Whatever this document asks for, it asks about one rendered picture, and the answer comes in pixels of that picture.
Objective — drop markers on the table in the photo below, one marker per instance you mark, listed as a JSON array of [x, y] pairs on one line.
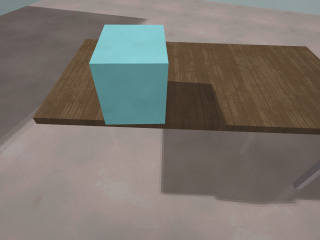
[[210, 87]]

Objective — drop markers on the carton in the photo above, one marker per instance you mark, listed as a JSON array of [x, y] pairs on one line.
[[129, 67]]

